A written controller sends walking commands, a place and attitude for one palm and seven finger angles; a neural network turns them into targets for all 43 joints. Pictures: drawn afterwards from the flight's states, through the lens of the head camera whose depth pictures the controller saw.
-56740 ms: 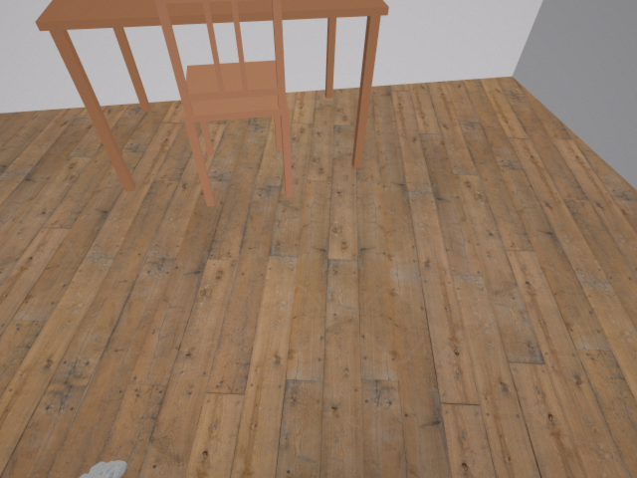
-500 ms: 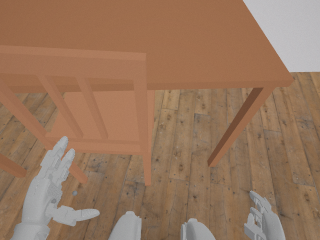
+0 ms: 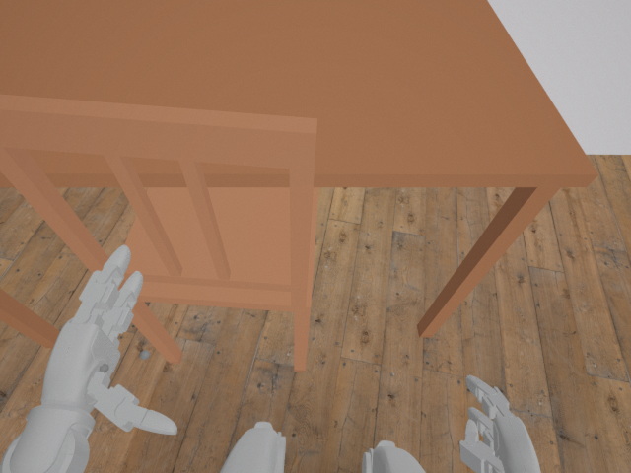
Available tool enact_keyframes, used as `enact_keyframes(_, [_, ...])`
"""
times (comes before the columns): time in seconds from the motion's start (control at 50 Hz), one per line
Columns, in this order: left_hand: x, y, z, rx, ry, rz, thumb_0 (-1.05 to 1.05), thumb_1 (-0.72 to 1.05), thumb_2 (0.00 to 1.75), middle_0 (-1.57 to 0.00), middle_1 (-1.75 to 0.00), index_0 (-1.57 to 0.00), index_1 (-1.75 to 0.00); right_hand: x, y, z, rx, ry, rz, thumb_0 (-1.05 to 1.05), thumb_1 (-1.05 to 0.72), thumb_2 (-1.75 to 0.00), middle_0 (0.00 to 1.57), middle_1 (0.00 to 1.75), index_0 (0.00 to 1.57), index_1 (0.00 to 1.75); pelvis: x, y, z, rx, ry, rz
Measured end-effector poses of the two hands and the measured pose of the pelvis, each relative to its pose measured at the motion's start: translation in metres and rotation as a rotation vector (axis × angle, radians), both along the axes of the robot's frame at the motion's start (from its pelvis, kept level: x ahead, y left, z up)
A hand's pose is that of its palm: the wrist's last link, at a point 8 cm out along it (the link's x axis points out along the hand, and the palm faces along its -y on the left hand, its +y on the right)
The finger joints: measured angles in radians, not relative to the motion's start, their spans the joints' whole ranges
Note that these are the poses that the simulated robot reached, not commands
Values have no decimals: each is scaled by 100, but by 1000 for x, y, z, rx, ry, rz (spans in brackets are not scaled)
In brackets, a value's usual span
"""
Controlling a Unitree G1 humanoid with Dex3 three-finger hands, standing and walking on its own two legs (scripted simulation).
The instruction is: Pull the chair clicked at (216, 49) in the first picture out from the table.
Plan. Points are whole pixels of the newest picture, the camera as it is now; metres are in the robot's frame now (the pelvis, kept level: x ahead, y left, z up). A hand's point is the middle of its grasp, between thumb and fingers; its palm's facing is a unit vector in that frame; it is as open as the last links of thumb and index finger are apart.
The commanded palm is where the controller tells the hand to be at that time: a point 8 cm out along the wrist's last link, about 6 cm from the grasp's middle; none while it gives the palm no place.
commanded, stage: raise the hand toward the chair's back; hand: left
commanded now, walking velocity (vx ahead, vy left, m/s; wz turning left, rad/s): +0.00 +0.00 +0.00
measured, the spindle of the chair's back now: (151, 223) +0.44 +0.27 +0.01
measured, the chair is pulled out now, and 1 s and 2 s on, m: -0.09 -0.09 -0.09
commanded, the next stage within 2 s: aim the fingers beside a spindle in 0.50 s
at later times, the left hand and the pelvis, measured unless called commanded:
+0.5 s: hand (160, 350) +0.24 +0.19 +0.05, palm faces +0.00 -1.00 -0.06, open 16.9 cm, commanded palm +0.22 +0.25 +0.06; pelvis +0.00 -0.01 +0.00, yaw +0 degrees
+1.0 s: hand (179, 343) +0.26 +0.18 +0.03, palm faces -0.01 -1.00 -0.05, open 16.9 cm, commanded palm +0.24 +0.23 +0.04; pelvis +0.01 -0.02 -0.01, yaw +0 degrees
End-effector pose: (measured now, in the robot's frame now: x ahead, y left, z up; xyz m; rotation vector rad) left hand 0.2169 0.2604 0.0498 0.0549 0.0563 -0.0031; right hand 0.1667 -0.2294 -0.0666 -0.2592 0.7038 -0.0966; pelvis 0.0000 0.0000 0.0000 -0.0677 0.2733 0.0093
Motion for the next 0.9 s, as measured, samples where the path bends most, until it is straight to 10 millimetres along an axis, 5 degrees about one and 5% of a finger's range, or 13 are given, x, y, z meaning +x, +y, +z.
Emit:
enact_keyframes(0.22, [9, -5, 2, -4, 1, -3, -1, -50, 30, -6, -8, -6, -8, -14, -19, 3, -22, 26, -55, 1, -90, -90, 20, 30, 21, 30, 4, -3, 4, 8, 3, -8])
enact_keyframes(0.9, [15, -28, -10, -2, 9, -1, -1, -50, 30, -6, -8, -6, -8, 5, -32, -11, -3, 18, -38, 1, -90, -90, 20, 30, 21, 30, 7, -22, -5, 22, 28, -6])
